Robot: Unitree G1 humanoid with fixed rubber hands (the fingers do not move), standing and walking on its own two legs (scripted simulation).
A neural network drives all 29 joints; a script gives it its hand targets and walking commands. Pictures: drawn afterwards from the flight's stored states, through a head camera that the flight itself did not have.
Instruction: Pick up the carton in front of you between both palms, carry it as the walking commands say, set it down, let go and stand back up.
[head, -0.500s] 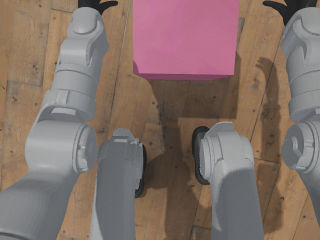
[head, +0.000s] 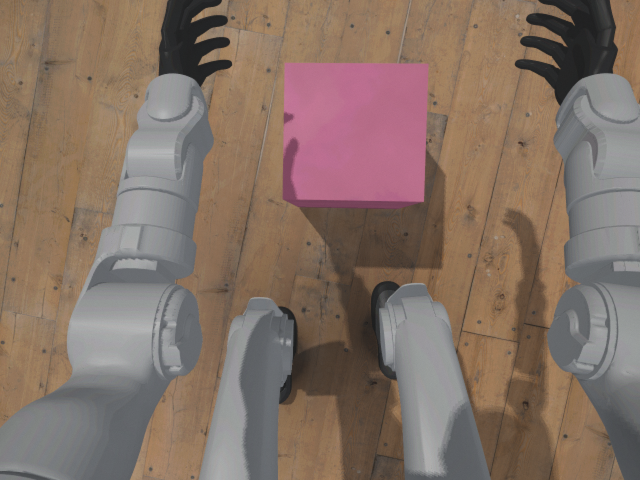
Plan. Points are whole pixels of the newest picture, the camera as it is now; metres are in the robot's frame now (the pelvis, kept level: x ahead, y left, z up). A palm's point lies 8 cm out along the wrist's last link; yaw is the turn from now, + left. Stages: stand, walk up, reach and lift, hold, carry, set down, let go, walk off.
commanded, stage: set down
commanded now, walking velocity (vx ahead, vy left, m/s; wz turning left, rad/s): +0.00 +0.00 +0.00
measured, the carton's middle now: (351, 149) +0.51 -0.06 -0.41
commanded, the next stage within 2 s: let go in 0.26 s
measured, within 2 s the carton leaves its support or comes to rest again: neither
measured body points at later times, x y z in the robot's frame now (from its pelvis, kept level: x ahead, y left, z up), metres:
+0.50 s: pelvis +0.04 -0.01 +0.13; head +0.32 -0.04 +0.48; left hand +0.51 +0.14 +0.01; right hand +0.47 -0.28 +0.01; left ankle +0.07 +0.13 -0.50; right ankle +0.11 -0.12 -0.50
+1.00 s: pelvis +0.10 +0.00 +0.23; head +0.22 -0.01 +0.66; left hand +0.35 +0.21 +0.13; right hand +0.31 -0.25 +0.13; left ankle +0.07 +0.13 -0.50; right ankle +0.11 -0.12 -0.50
